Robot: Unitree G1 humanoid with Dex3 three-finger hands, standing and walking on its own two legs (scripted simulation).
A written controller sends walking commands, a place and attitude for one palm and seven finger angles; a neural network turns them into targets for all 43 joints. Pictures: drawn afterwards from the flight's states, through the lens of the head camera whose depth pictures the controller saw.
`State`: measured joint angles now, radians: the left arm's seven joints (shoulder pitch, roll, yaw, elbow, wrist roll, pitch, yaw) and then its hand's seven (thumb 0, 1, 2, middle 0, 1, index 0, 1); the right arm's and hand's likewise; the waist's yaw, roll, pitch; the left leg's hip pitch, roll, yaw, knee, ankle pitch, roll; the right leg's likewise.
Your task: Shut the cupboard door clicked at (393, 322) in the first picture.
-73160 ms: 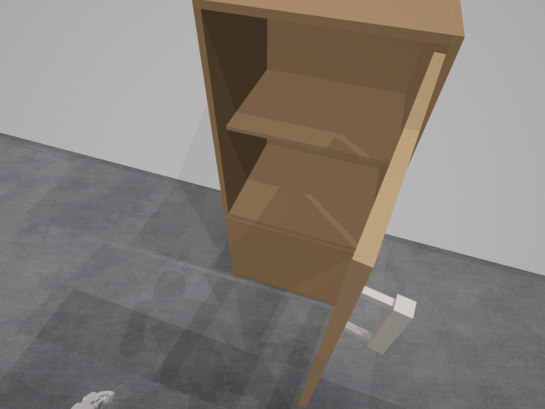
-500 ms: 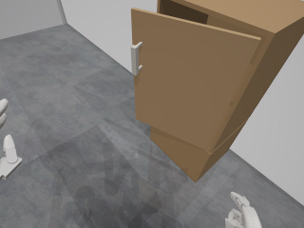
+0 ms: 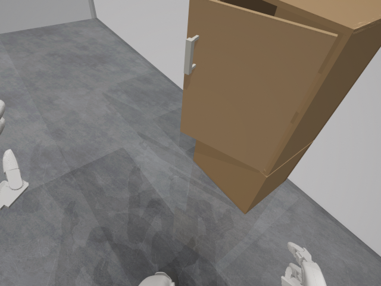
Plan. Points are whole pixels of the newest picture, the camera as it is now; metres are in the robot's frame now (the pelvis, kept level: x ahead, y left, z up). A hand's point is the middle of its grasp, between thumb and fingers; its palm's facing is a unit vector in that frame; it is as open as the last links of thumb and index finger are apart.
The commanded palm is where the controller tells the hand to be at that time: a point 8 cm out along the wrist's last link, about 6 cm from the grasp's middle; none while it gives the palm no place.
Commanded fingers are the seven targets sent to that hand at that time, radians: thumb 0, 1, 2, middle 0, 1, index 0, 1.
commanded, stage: step back with the hand held close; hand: left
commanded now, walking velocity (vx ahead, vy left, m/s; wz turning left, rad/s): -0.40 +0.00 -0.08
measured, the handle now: (191, 54) +0.81 +0.04 +0.09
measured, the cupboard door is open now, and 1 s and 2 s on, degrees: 21 21 21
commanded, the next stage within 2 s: stop stepping back and stand still in 0.08 s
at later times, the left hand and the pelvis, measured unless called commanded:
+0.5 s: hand out of the picture +0.09 +0.33 +0.18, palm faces +0.42 -0.86 -0.30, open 7.4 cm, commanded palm +0.00 +0.36 +0.20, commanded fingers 0.00 0.90 0.90 -0.20 -0.30 -0.20 -0.30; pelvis -0.15 +0.07 +0.01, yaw -3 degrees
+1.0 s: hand out of the picture +0.00 +0.38 +0.18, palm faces +0.29 -0.86 -0.42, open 7.4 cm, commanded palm -0.07 +0.43 +0.20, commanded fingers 0.00 0.90 0.90 -0.20 -0.30 -0.20 -0.30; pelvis -0.24 +0.14 +0.01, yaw -6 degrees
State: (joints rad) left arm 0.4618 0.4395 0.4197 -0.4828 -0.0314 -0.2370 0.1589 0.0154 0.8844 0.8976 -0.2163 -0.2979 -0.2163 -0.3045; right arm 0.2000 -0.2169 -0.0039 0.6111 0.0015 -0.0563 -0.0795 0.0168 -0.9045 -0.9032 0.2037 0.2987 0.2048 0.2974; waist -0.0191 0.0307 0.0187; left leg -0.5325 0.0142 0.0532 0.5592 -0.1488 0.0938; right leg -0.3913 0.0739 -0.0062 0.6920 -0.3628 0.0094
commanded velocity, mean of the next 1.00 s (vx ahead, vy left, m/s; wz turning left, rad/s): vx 0.16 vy -0.11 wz -0.02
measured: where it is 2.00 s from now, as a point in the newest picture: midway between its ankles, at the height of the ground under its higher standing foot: outside the picture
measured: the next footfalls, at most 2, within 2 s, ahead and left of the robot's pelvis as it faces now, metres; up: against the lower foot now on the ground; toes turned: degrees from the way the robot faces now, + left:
right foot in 0.16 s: -0.08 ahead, -0.12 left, +0.00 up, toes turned -2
left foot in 0.34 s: +0.05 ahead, +0.11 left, +0.00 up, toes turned +0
